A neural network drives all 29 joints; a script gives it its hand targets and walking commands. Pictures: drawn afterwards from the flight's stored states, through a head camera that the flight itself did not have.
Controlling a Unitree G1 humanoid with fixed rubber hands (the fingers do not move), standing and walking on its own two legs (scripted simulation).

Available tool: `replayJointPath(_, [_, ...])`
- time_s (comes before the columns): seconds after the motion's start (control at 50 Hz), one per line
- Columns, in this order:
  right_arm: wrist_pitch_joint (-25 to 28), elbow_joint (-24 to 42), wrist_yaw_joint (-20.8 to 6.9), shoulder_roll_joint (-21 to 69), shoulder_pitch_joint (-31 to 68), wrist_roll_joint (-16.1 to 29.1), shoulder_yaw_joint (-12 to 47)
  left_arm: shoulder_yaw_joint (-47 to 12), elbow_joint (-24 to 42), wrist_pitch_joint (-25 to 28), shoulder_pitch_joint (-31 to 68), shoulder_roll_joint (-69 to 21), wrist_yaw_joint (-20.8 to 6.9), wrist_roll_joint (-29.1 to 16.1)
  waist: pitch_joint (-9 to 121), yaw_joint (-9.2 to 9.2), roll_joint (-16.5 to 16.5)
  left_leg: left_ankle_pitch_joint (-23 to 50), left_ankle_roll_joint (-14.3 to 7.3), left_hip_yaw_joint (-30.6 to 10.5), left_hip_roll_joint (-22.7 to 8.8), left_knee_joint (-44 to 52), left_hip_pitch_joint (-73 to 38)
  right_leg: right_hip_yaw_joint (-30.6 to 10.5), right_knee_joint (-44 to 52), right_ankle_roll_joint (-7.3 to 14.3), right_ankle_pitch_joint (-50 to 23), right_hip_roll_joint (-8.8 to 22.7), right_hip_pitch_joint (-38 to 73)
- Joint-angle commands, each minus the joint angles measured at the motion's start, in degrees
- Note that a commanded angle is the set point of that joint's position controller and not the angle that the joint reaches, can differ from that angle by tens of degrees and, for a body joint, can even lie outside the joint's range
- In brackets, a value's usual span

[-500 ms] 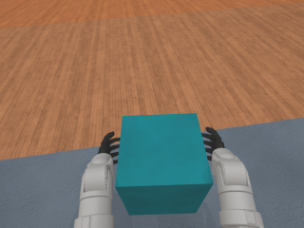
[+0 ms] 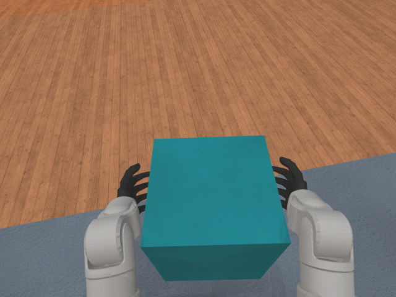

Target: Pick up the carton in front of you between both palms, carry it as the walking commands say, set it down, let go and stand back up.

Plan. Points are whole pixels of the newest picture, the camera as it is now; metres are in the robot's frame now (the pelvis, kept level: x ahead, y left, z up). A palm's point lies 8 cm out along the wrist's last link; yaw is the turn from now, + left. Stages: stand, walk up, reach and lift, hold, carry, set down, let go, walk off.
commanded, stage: carry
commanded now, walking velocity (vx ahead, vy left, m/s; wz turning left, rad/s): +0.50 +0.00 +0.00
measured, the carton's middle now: (210, 213) +0.28 -0.01 +0.02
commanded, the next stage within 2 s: none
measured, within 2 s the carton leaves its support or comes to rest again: neither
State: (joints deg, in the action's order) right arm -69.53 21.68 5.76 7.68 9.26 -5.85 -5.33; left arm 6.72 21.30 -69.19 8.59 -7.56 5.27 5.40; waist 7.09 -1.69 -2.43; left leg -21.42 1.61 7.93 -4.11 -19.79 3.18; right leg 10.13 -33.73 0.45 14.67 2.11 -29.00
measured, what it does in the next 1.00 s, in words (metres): walks ahead: right foot, then left foot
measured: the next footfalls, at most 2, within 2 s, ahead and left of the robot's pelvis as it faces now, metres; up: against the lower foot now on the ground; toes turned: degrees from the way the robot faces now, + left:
right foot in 0.04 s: +0.16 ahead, -0.10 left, +0.00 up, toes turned -9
left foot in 0.50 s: +0.51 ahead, +0.10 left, +0.00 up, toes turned +13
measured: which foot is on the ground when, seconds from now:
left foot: down 0.00-0.06, up 0.08-0.48, down 0.50-0.96, up 0.98-1.00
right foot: up 0.00-0.02, down 0.04-0.54, up 0.56-0.90, down 0.92-1.00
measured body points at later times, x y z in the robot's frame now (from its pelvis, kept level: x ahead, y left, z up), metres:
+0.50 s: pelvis +0.33 +0.00 -0.02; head +0.33 +0.00 +0.43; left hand +0.60 +0.16 +0.06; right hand +0.61 -0.14 +0.06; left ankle +0.47 +0.09 -0.74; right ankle +0.12 -0.09 -0.73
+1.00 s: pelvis +0.62 -0.01 -0.01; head +0.63 -0.02 +0.44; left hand +0.91 +0.15 +0.10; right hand +0.92 -0.15 +0.10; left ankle +0.48 +0.09 -0.72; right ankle +0.72 -0.09 -0.74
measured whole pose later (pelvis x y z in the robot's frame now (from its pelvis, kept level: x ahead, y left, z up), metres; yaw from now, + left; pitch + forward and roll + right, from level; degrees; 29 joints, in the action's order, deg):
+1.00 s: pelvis +0.62 -0.01 -0.01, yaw +2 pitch +2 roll -1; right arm -69.9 26.8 5.1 7.5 13.0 -5.3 -7.3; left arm 6.6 26.0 -69.6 12.6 -8.2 6.2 5.2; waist 1.8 0.7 -3.3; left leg -29.2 1.6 7.9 -5.0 -38.7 7.4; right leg 14.1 -29.6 5.6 7.8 1.0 -24.4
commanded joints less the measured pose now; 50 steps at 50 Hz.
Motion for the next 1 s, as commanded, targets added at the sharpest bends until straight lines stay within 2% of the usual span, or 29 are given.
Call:
replayJointPath(0.0, [-1.49,2.13,-14.72,47.49,25.42,24.08,40.34,-39.05,1.60,-1.36,24.82,-47.03,-13.50,-21.24,10.74,1.76,-3.60,23.72,-4.29,1.30,-6.81,-7.34,8.49,6.63,6.17,1.13,-6.17,-4.29,23.84])
replayJointPath(0.02, [-1.98,1.89,-14.86,46.33,25.93,24.10,40.04,-38.43,0.75,-1.75,24.44,-46.32,-13.47,-20.78,13.45,2.72,-0.69,20.71,-2.41,3.77,-5.15,-16.95,15.31,1.56,6.06,1.80,-2.15,-0.29,34.72])
replayJointPath(0.04, [-2.69,2.09,-15.09,45.35,27.74,24.25,40.01,-37.50,-0.36,-2.05,23.85,-44.87,-13.36,-19.88,15.02,3.98,12.44,7.95,0.74,5.24,0.07,-34.43,24.77,-24.62,16.81,6.28,11.74,15.04,38.91])
replayJointPath(0.06, [-3.30,2.34,-15.38,45.80,30.77,25.04,40.32,-37.00,-1.27,-2.16,25.31,-45.50,-13.26,-19.44,13.44,3.95,18.79,-7.16,0.52,-0.20,4.43,-45.19,36.75,-42.73,23.21,13.15,10.32,23.67,42.23])
replayJointPath(0.08, [-3.36,1.38,-15.65,47.05,31.83,25.26,40.30,-37.87,-0.09,-2.35,27.75,-47.13,-13.31,-20.16,12.39,3.36,13.50,-7.59,-1.44,-5.80,0.11,-51.69,39.90,-41.07,22.06,14.39,5.67,24.63,40.19])
replayJointPath(0.12, [-2.71,0.24,-15.92,50.07,31.90,25.22,39.79,-39.10,1.37,-2.03,30.41,-50.74,-13.64,-21.61,11.45,3.02,4.51,-1.06,-2.91,-7.44,-3.93,-50.77,39.39,-30.50,21.15,11.51,-2.05,20.67,34.42])
replayJointPath(0.14, [-2.18,-0.19,-15.80,51.26,30.92,24.61,39.70,-39.92,2.08,-1.68,31.74,-52.35,-13.95,-22.29,11.44,2.76,3.43,2.50,-2.75,-7.77,-4.86,-46.71,37.54,-25.41,22.08,9.47,-4.54,19.11,32.53])
replayJointPath(0.18, [-1.07,-1.08,-15.23,53.61,28.73,23.18,39.73,-40.96,2.35,-1.08,31.47,-53.75,-14.63,-23.41,11.95,2.71,6.25,6.06,-2.33,-5.45,-3.57,-40.56,34.94,-18.10,22.84,7.20,-9.39,16.56,31.94])
replayJointPath(0.22, [-0.06,-1.70,-14.42,54.34,25.44,21.21,39.40,-41.71,2.97,-0.78,30.10,-53.58,-15.40,-24.37,11.37,2.75,7.66,8.02,-1.73,-3.19,-2.21,-34.60,35.37,-13.59,23.04,6.87,-14.66,14.64,33.50])
replayJointPath(0.3, [0.65,-2.32,-13.15,53.71,21.43,18.65,39.10,-41.57,2.29,-0.67,26.95,-51.60,-16.53,-24.75,7.97,2.93,9.44,13.66,-1.36,1.06,0.12,-21.20,36.29,-6.93,21.76,6.42,-25.57,11.77,36.18])
replayJointPath(0.4, [0.51,-0.70,-13.59,53.00,22.07,19.80,40.26,-40.84,1.22,-0.37,24.52,-50.54,-16.70,-23.50,2.98,3.13,11.61,20.73,-3.44,6.23,2.14,-10.00,28.75,-2.18,20.71,5.31,-32.51,10.67,34.44])
replayJointPath(0.46, [0.64,-0.64,-14.13,52.99,21.63,20.68,40.57,-41.12,1.97,-0.16,24.20,-50.13,-16.51,-22.98,8.08,1.79,11.95,18.78,-4.53,10.82,6.53,-6.00,11.11,3.57,5.67,2.79,-45.83,9.14,32.98])
replayJointPath(0.48, [0.80,-0.87,-14.40,52.77,21.10,20.75,40.31,-41.34,2.27,-0.08,24.28,-49.63,-16.46,-22.76,11.49,0.60,9.42,15.22,-4.57,8.80,4.83,-6.18,-0.71,3.92,-4.56,1.59,-38.62,7.79,26.25])
replayJointPath(0.5, [0.89,-1.50,-14.63,52.53,20.03,20.44,40.02,-41.54,2.38,-0.11,25.20,-49.16,-16.49,-22.63,15.53,-0.69,1.63,3.40,-6.90,-9.32,-7.26,-2.53,-10.43,3.03,-18.11,0.19,-21.72,5.57,16.28])
replayJointPath(0.52, [1.64,-3.45,-15.03,52.80,20.04,20.29,39.79,-42.42,3.60,-0.24,25.75,-50.17,-16.49,-23.11,19.87,-0.04,-15.55,0.97,-16.28,-36.70,-20.82,5.52,-22.30,-1.18,-35.69,-1.86,4.73,-3.56,-1.74])
replayJointPath(0.54, [1.92,-2.58,-15.36,54.70,20.25,21.51,40.65,-42.49,2.93,0.36,26.24,-50.72,-16.47,-22.66,17.55,0.40,-10.26,9.55,-16.65,-36.39,-21.33,7.55,-20.83,-8.13,-43.10,-0.48,11.40,-1.48,-7.88])
replayJointPath(0.56, [2.47,-1.67,-15.53,56.33,21.59,22.32,41.21,-42.59,2.80,1.05,26.45,-52.41,-16.51,-22.68,17.09,0.36,-6.99,16.26,-15.53,-29.79,-19.09,6.07,-17.77,-10.13,-44.45,0.88,10.00,1.37,-8.95])
replayJointPath(0.58, [2.95,-0.79,-15.64,57.64,22.71,22.79,41.74,-42.81,2.56,1.73,26.49,-54.04,-16.51,-22.60,15.69,0.48,-0.89,20.47,-13.10,-23.80,-17.58,5.18,-13.47,-10.46,-41.03,1.56,7.14,3.79,-8.35])
replayJointPath(0.6, [3.32,0.09,-15.76,58.50,23.58,23.33,42.27,-42.88,2.09,2.37,25.57,-55.24,-16.37,-22.57,14.78,0.82,1.11,22.70,-11.30,-19.59,-16.22,5.83,-9.95,-10.51,-36.36,1.73,4.15,5.27,-7.43])
replayJointPath(0.62, [3.64,0.46,-15.88,58.75,23.60,23.74,42.61,-42.82,1.67,2.88,24.48,-56.01,-16.13,-22.15,14.47,1.05,0.30,24.92,-9.75,-15.55,-15.24,6.32,-7.90,-9.56,-32.45,1.49,2.65,5.42,-5.26])
replayJointPath(0.68, [4.21,0.65,-16.69,57.70,20.16,24.14,42.77,-42.94,-0.08,4.39,18.89,-56.72,-15.18,-20.23,13.53,1.26,-3.33,38.70,-8.54,-6.58,-12.70,5.07,-6.49,-5.16,-21.20,0.02,1.99,2.92,-2.85])
replayJointPath(0.72, [4.42,0.73,-17.26,56.34,18.64,24.01,42.57,-43.44,0.24,5.04,17.40,-56.38,-14.55,-19.48,12.34,1.31,-5.25,46.71,-7.94,-1.79,-10.89,3.54,-6.94,-2.66,-13.28,-0.82,-0.65,1.25,-2.64])
replayJointPath(0.78, [4.35,2.13,-17.42,53.87,17.79,23.72,41.95,-44.56,4.02,4.91,19.87,-54.57,-14.02,-20.41,9.81,1.05,-8.13,50.81,-6.92,2.62,-9.25,2.54,-5.91,0.31,-3.43,-0.94,-7.42,-0.39,-0.26])
replayJointPath(0.84, [3.48,5.43,-16.43,50.66,19.78,23.02,40.91,-44.75,8.77,3.47,24.36,-50.83,-13.96,-22.64,8.72,0.69,-8.04,46.16,-5.94,4.84,-8.27,-0.42,-4.16,2.27,2.21,-0.77,-15.21,-1.03,5.66])
replayJointPath(0.9, [1.13,7.94,-14.94,45.24,22.90,22.21,39.37,-42.94,11.39,0.51,26.34,-45.38,-13.95,-23.79,8.40,2.09,-2.94,35.20,-2.14,6.72,-5.01,-11.14,2.47,2.92,13.07,-0.71,-27.75,-0.44,21.20])
replayJointPath(0.92, [0.08,8.22,-14.43,42.79,24.00,21.82,38.70,-41.83,11.47,-0.75,28.25,-42.63,-13.96,-23.78,11.19,1.91,2.05,21.68,0.08,5.31,-3.51,-17.11,7.59,-4.72,8.78,0.57,-46.93,7.74,29.77])
replayJointPath(0.94, [-1.43,8.84,-13.80,40.64,26.36,22.23,38.62,-40.54,9.24,-1.69,28.37,-40.99,-13.90,-23.44,16.13,2.07,9.75,3.27,0.99,1.30,-1.23,-22.94,14.08,-13.30,5.11,7.37,-61.43,15.94,39.19])
replayJointPath(0.96, [-2.72,9.11,-13.47,39.66,28.12,22.73,38.74,-39.45,7.70,-2.30,27.76,-40.36,-13.63,-23.52,18.60,2.30,14.06,-9.31,1.02,-1.39,0.29,-25.88,16.27,-19.37,8.25,11.40,-57.49,19.29,39.67])
replayJointPath(0.98, [-3.51,9.14,-13.29,39.64,31.20,23.08,39.05,-39.02,7.75,-2.92,30.14,-40.23,-13.36,-23.75,18.27,2.15,12.85,-13.00,0.32,-4.00,-0.04,-24.96,16.76,-19.64,10.82,11.80,-50.02,19.09,38.00])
